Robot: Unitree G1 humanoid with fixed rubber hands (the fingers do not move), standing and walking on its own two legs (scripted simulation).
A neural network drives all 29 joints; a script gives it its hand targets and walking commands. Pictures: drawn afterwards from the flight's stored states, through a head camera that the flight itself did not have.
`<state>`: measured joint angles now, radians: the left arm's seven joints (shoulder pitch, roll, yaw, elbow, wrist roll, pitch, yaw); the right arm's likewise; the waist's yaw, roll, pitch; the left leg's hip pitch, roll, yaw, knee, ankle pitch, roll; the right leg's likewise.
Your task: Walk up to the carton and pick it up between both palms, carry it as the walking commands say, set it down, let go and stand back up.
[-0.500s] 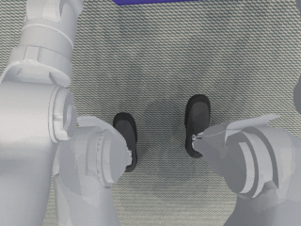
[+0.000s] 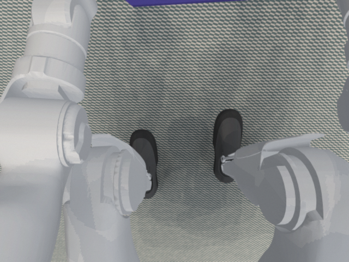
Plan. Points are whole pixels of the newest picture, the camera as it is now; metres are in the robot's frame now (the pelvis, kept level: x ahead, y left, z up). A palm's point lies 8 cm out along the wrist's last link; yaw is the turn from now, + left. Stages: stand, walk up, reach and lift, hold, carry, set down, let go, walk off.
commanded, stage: reach and lift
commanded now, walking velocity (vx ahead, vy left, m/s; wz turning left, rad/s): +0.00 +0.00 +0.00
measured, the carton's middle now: out of the picture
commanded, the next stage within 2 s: none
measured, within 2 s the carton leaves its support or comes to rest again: leaves its support in 0.54 s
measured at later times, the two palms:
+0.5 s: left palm out of the picture +0.56 +0.13 -0.19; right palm out of the picture +0.57 -0.24 -0.18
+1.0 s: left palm out of the picture +0.57 +0.13 -0.13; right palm out of the picture +0.58 -0.24 -0.11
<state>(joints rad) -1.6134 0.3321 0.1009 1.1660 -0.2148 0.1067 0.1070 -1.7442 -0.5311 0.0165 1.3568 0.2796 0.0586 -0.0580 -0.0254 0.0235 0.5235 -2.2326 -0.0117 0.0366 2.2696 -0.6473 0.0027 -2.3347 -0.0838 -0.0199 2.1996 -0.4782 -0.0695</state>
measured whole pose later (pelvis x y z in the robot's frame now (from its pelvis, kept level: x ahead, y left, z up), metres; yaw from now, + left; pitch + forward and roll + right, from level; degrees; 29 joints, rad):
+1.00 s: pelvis +0.00 +0.00 +0.03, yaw +0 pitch +32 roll +2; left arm -1.51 0.28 0.27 0.86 -0.11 0.33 0.14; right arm -1.65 -0.47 -0.15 1.03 0.13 0.28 -0.10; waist -0.04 0.03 0.52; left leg -2.09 -0.03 0.03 2.19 -0.66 0.00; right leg -2.19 -0.05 0.00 2.13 -0.51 -0.04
